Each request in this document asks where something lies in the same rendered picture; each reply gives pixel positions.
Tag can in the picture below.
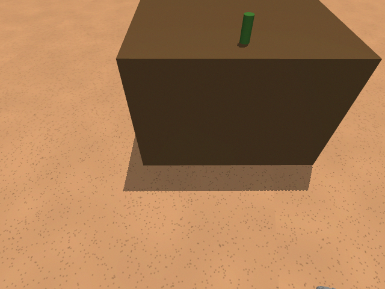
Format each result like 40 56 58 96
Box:
239 12 254 45

